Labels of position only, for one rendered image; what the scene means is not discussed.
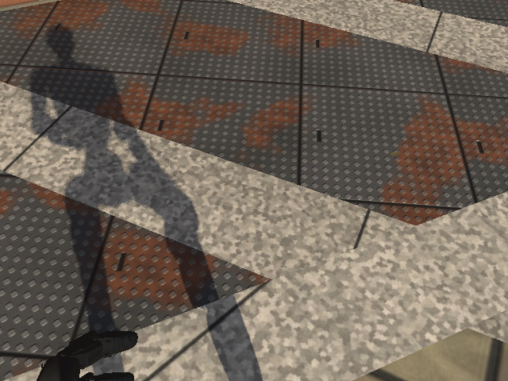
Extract robot left hand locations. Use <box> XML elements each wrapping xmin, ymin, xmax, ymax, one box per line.
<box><xmin>37</xmin><ymin>330</ymin><xmax>138</xmax><ymax>381</ymax></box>

